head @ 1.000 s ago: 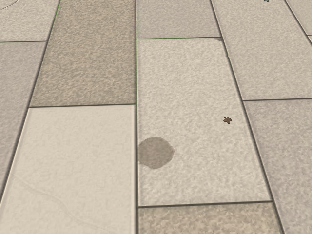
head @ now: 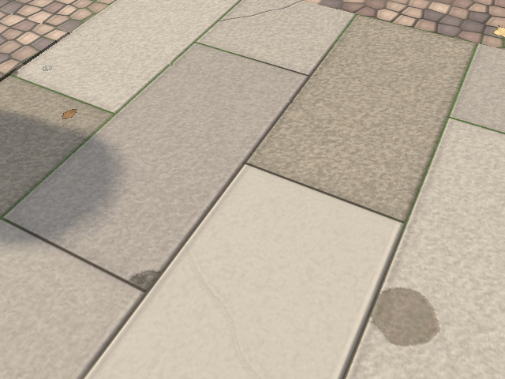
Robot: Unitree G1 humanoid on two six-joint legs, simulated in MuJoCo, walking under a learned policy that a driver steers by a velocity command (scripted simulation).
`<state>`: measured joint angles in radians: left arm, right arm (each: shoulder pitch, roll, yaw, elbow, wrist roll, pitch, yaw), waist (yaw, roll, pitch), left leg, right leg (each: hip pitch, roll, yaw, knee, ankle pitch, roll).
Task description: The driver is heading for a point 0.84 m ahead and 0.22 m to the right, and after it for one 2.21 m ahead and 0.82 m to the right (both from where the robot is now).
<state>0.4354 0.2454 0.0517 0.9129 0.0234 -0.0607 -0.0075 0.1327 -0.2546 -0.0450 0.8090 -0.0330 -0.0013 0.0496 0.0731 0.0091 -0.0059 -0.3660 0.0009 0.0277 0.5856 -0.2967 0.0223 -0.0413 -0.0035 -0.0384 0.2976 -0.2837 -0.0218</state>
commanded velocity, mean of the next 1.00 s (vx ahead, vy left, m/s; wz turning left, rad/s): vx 0.48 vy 0.00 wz -0.33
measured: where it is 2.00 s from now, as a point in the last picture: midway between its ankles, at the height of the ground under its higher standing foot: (386, 239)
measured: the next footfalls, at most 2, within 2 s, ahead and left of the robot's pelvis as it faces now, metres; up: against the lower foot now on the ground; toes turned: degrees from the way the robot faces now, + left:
left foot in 0.04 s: +0.09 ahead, +0.11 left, +0.00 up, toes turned +2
right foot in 0.54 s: +0.41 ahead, -0.06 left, +0.00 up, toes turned -12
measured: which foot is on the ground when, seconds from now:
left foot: up 0.00-0.02, down 0.04-0.56, up 0.58-1.00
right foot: down 0.00-0.06, up 0.08-0.52, down 0.54-1.00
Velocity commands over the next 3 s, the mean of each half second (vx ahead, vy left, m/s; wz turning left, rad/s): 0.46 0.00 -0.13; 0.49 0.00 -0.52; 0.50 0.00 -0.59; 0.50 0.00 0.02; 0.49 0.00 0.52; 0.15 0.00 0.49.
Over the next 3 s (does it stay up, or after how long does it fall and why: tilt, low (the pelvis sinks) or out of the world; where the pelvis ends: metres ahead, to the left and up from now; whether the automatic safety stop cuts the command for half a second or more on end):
stays up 1.27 -0.54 -0.01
